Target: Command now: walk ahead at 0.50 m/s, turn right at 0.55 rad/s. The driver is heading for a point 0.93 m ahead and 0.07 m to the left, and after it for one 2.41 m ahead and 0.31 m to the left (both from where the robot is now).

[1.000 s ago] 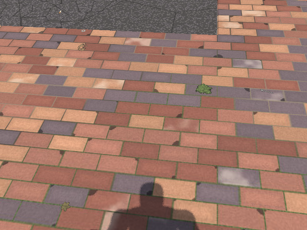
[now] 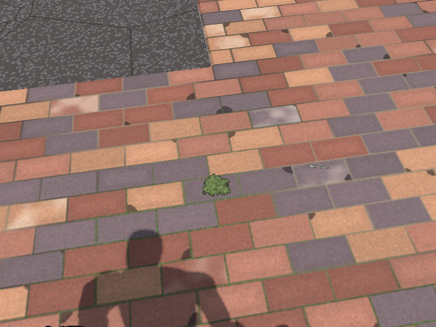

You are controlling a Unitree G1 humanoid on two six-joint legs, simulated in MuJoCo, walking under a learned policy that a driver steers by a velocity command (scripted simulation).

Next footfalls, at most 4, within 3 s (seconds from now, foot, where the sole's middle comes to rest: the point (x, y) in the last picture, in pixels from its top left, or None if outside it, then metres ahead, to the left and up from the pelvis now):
0.44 left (187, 318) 0.45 0.12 -0.75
0.96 right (272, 235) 0.71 -0.15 -0.75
1.46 left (186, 178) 0.94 0.14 -0.75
1.90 right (249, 162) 1.00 -0.10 -0.75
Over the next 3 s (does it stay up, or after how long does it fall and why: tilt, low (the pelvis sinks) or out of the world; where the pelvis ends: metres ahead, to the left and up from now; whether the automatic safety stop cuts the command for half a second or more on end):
stays up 0.94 -0.01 0.02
